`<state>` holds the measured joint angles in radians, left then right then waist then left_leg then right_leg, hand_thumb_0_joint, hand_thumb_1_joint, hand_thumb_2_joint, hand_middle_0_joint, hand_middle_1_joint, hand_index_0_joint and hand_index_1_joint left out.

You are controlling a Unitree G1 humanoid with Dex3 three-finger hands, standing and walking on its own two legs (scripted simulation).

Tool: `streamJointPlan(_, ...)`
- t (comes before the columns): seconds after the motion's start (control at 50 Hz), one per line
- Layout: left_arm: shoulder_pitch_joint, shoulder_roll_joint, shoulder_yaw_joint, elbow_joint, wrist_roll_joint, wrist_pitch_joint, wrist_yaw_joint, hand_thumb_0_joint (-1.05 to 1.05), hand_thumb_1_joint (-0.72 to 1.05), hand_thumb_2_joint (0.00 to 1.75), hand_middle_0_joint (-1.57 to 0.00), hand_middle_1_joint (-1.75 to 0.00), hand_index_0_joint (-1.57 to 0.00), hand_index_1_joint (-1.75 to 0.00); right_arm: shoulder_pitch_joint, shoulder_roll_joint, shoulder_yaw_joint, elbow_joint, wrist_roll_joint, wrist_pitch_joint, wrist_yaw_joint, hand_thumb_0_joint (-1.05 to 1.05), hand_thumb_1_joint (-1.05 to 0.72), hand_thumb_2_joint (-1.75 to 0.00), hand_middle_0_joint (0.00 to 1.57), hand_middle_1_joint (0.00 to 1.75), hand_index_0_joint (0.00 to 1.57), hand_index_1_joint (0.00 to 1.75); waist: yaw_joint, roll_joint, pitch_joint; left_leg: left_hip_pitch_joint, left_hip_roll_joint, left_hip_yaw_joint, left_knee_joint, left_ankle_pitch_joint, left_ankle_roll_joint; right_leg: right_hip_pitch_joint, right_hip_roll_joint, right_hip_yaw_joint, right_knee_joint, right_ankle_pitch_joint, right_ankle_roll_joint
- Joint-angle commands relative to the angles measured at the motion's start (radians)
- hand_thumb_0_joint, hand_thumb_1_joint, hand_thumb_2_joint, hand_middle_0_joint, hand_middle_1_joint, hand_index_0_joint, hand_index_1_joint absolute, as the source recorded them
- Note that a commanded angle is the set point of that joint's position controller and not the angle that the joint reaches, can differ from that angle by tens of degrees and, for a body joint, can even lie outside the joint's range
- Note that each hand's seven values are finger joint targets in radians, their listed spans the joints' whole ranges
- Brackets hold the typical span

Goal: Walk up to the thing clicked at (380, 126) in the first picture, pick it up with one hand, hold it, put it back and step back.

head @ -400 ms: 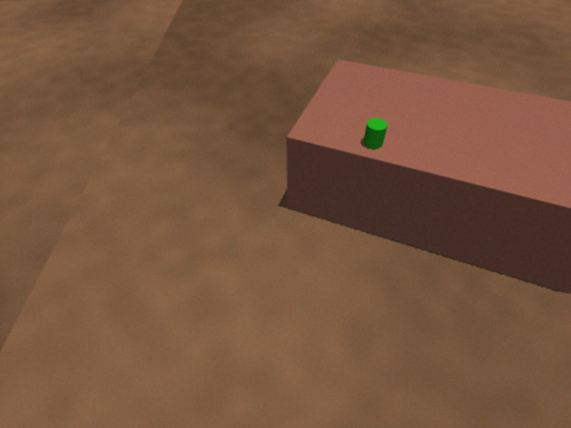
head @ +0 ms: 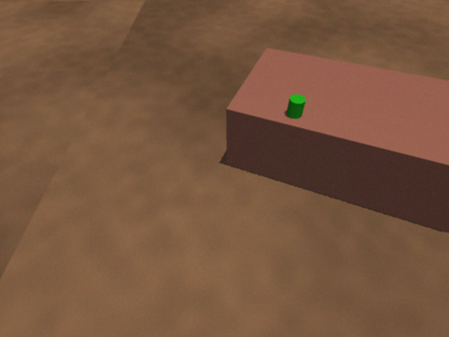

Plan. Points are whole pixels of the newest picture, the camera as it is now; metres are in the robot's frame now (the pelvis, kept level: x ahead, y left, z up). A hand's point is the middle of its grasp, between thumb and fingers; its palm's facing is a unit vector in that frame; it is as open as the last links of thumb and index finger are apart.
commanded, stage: stand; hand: left
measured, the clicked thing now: (295, 106) +1.10 -0.31 -0.32
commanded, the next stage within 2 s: walk up in 0.72 s
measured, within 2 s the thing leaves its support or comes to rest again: neither
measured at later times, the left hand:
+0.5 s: hand out of the picture +0.07 +0.25 -0.16, palm faces -0.02 -0.94 -0.33, open 7.4 cm
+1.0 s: hand out of the picture +0.14 +0.23 -0.15, palm faces -0.16 -0.92 -0.37, open 7.4 cm
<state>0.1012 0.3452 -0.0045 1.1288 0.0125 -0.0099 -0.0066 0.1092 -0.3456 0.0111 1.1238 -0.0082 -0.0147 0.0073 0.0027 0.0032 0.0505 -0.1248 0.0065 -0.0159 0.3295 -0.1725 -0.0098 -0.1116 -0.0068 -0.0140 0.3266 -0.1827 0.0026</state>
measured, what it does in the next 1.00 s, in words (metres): lifts its right foot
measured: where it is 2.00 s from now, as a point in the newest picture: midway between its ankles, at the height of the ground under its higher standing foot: (290, 294)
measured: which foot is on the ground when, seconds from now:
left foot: down 0.00-1.00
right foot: down 0.00-0.76, up 0.78-1.00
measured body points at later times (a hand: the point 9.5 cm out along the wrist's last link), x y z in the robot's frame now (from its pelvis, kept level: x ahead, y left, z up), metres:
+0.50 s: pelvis +0.00 +0.00 +0.00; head +0.01 +0.00 +0.45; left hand +0.07 +0.30 -0.13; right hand +0.08 -0.30 -0.13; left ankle +0.01 +0.13 -0.75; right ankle +0.00 -0.12 -0.75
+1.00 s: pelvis +0.04 -0.05 -0.01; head +0.06 -0.06 +0.44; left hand +0.15 +0.28 -0.12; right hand +0.05 -0.40 -0.12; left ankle +0.01 +0.12 -0.75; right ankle +0.10 -0.23 -0.73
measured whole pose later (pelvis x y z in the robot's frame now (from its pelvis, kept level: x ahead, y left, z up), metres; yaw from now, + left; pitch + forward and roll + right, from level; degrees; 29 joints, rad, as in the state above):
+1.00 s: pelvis +0.04 -0.05 -0.01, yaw -8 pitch -2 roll +2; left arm 0.23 0.46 0.11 0.97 0.04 0.04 -0.13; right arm 0.24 -0.44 -0.10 0.99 -0.05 -0.06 0.02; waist 0.01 -0.03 0.07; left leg -0.04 0.09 0.11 0.41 -0.32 -0.04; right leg -0.43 -0.12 0.04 0.72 -0.32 0.00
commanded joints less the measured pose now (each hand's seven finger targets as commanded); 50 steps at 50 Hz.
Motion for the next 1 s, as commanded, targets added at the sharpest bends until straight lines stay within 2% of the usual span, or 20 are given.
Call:
streamJointPlan(0.0, -0.033, 0.209, 0.039, -0.058, -0.006, -0.025, 0.016, 0.0, 0.9, 0.9, -0.2, -0.3, -0.2, -0.3, -0.035, -0.213, -0.041, -0.053, 0.001, -0.021, -0.017, 0.0, -0.9, -0.9, 0.2, 0.3, 0.2, 0.3, 0.002, 0.006, -0.069, -0.004, 0.117, -0.097, -0.05, 0.111, 0.033, 0.017, -0.126, 0.093, -0.058, 0.091, -0.027)
streamJointPlan(0.14, -0.036, 0.214, 0.04, -0.061, -0.002, -0.028, 0.016, 0.0, 0.9, 0.9, -0.2, -0.3, -0.2, -0.3, -0.028, -0.206, -0.04, -0.056, 0.001, -0.022, -0.017, 0.0, -0.9, -0.9, 0.2, 0.3, 0.2, 0.3, -0.004, -0.005, -0.092, 0.007, 0.117, -0.092, -0.043, 0.149, 0.033, 0.036, -0.131, 0.09, -0.052, 0.14, -0.027)
streamJointPlan(0.18, -0.031, 0.215, 0.04, -0.059, -0.005, -0.026, 0.017, 0.0, 0.9, 0.9, -0.2, -0.3, -0.2, -0.3, -0.028, -0.207, -0.04, -0.054, 0.0, -0.021, -0.017, 0.0, -0.9, -0.9, 0.2, 0.3, 0.2, 0.3, -0.002, -0.002, -0.087, 0.007, 0.116, -0.094, -0.049, 0.141, 0.032, 0.028, -0.129, 0.09, -0.055, 0.118, -0.027)
streamJointPlan(0.28, -0.029, 0.215, 0.039, -0.06, -0.003, -0.028, 0.016, 0.0, 0.9, 0.9, -0.2, -0.3, -0.2, -0.3, -0.036, -0.205, -0.041, -0.057, 0.003, -0.02, -0.017, 0.0, -0.9, -0.9, 0.2, 0.3, 0.2, 0.3, 0.0, -0.008, -0.09, 0.023, 0.117, -0.095, -0.039, 0.161, 0.034, 0.022, -0.13, 0.088, -0.059, 0.139, -0.027)
streamJointPlan(0.48, -0.014, 0.213, 0.041, -0.052, -0.001, -0.026, 0.016, 0.0, 0.9, 0.9, -0.2, -0.3, -0.2, -0.3, -0.033, -0.21, -0.041, -0.053, 0.002, -0.018, -0.016, 0.0, -0.9, -0.9, 0.2, 0.3, 0.2, 0.3, 0.0, 0.006, -0.061, 0.006, 0.113, -0.101, -0.056, 0.096, 0.034, 0.008, -0.128, 0.089, -0.073, 0.079, -0.024)
streamJointPlan(0.54, -0.023, 0.214, 0.041, -0.059, -0.004, -0.027, 0.016, 0.0, 0.9, 0.9, -0.2, -0.3, -0.2, -0.3, -0.029, -0.21, -0.04, -0.055, 0.002, -0.021, -0.016, 0.0, -0.9, -0.9, 0.2, 0.3, 0.2, 0.3, 0.0, -0.001, -0.085, 0.02, 0.119, -0.1, -0.05, 0.16, 0.034, 0.034, -0.132, 0.087, -0.058, 0.13, -0.028)
streamJointPlan(0.68, -0.017, 0.216, 0.042, -0.057, -0.002, -0.023, 0.016, 0.0, 0.9, 0.9, -0.2, -0.3, -0.2, -0.3, -0.032, -0.21, -0.04, -0.056, 0.001, -0.02, -0.019, 0.0, -0.9, -0.9, 0.2, 0.3, 0.2, 0.3, 0.002, -0.004, -0.085, 0.02, 0.118, -0.099, -0.05, 0.155, 0.034, 0.038, -0.132, 0.083, -0.057, 0.125, -0.025)
streamJointPlan(0.7, 0.016, 0.301, 0.118, -0.16, 0.027, -0.009, -0.024, 0.0, 0.9, 0.9, -0.2, -0.3, -0.2, -0.3, 0.064, -0.333, -0.123, -0.119, -0.024, -0.047, -0.017, 0.0, -0.9, -0.9, 0.2, 0.3, 0.2, 0.3, -0.043, -0.047, -0.126, 0.176, 0.117, -0.103, 0.024, -0.288, 0.104, -0.164, -0.043, 0.096, 0.074, -0.256, -0.052)
streamJointPlan(0.72, -0.058, 0.269, 0.113, -0.176, 0.031, 0.004, -0.04, 0.0, 0.9, 0.9, -0.2, -0.3, -0.2, -0.3, 0.146, -0.367, -0.146, -0.088, -0.03, -0.055, -0.021, 0.0, -0.9, -0.9, 0.2, 0.3, 0.2, 0.3, -0.097, 0.044, -0.049, 0.269, 0.213, -0.221, -0.056, -0.481, 0.155, -0.423, -0.011, 0.044, 0.238, -0.344, -0.039)
streamJointPlan(0.74, -0.103, 0.253, 0.114, -0.206, 0.037, 0.017, -0.052, 0.0, 0.9, 0.9, -0.2, -0.3, -0.2, -0.3, 0.179, -0.403, -0.168, -0.089, -0.033, -0.062, -0.025, 0.0, -0.9, -0.9, 0.2, 0.3, 0.2, 0.3, -0.117, 0.136, 0.013, 0.254, 0.365, -0.367, -0.161, -0.546, 0.212, -0.573, -0.023, 0.039, 0.471, -0.299, -0.021)
streamJointPlan(0.76, -0.101, 0.259, 0.12, -0.224, 0.047, 0.021, -0.057, 0.0, 0.9, 0.9, -0.2, -0.3, -0.2, -0.3, 0.156, -0.409, -0.171, -0.116, -0.026, -0.067, -0.027, 0.0, -0.9, -0.9, 0.2, 0.3, 0.2, 0.3, -0.102, 0.078, 0.038, 0.159, 0.436, -0.402, -0.188, -0.515, 0.242, -0.591, -0.058, 0.118, 0.565, -0.284, -0.017)
streamJointPlan(0.78, -0.057, 0.261, 0.123, -0.238, 0.035, 0.02, -0.065, 0.0, 0.9, 0.9, -0.2, -0.3, -0.2, -0.3, 0.106, -0.408, -0.174, -0.151, -0.024, -0.074, -0.028, 0.0, -0.9, -0.9, 0.2, 0.3, 0.2, 0.3, -0.063, 0.076, 0.041, 0.105, 0.462, -0.409, -0.204, -0.484, 0.254, -0.563, -0.095, 0.158, 0.627, -0.25, -0.021)
streamJointPlan(0.8, -0.03, 0.269, 0.131, -0.232, 0.034, 0.019, -0.074, 0.0, 0.9, 0.9, -0.2, -0.3, -0.2, -0.3, 0.086, -0.383, -0.17, -0.164, -0.029, -0.081, -0.028, 0.0, -0.9, -0.9, 0.2, 0.3, 0.2, 0.3, -0.04, 0.039, 0.028, 0.064, 0.432, -0.361, -0.203, -0.451, 0.24, -0.52, -0.114, 0.177, 0.639, -0.222, -0.02)
streamJointPlan(0.84, 0.027, 0.259, 0.135, -0.232, 0.026, 0.019, -0.096, 0.0, 0.9, 0.9, -0.2, -0.3, -0.2, -0.3, 0.057, -0.344, -0.162, -0.2, -0.034, -0.086, -0.02, 0.0, -0.9, -0.9, 0.2, 0.3, 0.2, 0.3, -0.013, 0.081, 0.019, 0.077, 0.358, -0.222, -0.179, -0.388, 0.212, -0.499, -0.121, 0.147, 0.584, -0.194, -0.012)
streamJointPlan(0.86, 0.055, 0.255, 0.14, -0.236, 0.024, 0.023, -0.108, 0.0, 0.9, 0.9, -0.2, -0.3, -0.2, -0.3, 0.024, -0.349, -0.167, -0.217, -0.039, -0.087, -0.017, 0.0, -0.9, -0.9, 0.2, 0.3, 0.2, 0.3, 0.005, 0.137, 0.023, 0.067, 0.348, -0.167, -0.174, -0.344, 0.209, -0.47, -0.125, 0.119, 0.557, -0.184, -0.007)
streamJointPlan(0.88, 0.068, 0.253, 0.139, -0.241, 0.023, 0.023, -0.115, 0.0, 0.9, 0.9, -0.2, -0.3, -0.2, -0.3, 0.017, -0.343, -0.169, -0.232, -0.041, -0.087, -0.015, 0.0, -0.9, -0.9, 0.2, 0.3, 0.2, 0.3, 0.004, 0.144, 0.029, 0.045, 0.329, -0.112, -0.159, -0.295, 0.203, -0.436, -0.125, 0.093, 0.51, -0.169, 0.002)
streamJointPlan(0.92, 0.05, 0.241, 0.141, -0.26, 0.022, 0.021, -0.126, 0.0, 0.9, 0.9, -0.2, -0.3, -0.2, -0.3, 0.003, -0.355, -0.178, -0.243, -0.045, -0.089, -0.011, 0.0, -0.9, -0.9, 0.2, 0.3, 0.2, 0.3, 0.009, 0.18, 0.037, -0.031, 0.298, -0.022, -0.118, -0.259, 0.179, -0.327, -0.132, 0.06, 0.393, -0.135, -0.004)
streamJointPlan(0.96, 0.066, 0.242, 0.143, -0.259, 0.02, 0.012, -0.125, 0.0, 0.9, 0.9, -0.2, -0.3, -0.2, -0.3, 0.003, -0.345, -0.171, -0.248, -0.045, -0.084, -0.004, 0.0, -0.9, -0.9, 0.2, 0.3, 0.2, 0.3, 0.008, 0.174, 0.024, -0.069, 0.239, 0.055, -0.048, -0.227, 0.155, -0.224, -0.094, -0.004, 0.31, -0.109, -0.011)
streamJointPlan(0.98, 0.102, 0.244, 0.147, -0.247, 0.025, 0.008, -0.121, 0.0, 0.9, 0.9, -0.2, -0.3, -0.2, -0.3, 0.001, -0.349, -0.173, -0.249, -0.043, -0.079, -0.003, 0.0, -0.9, -0.9, 0.2, 0.3, 0.2, 0.3, 0.025, 0.161, 0.006, -0.094, 0.235, 0.079, 0.008, -0.237, 0.15, -0.16, -0.073, -0.053, 0.298, -0.068, -0.015)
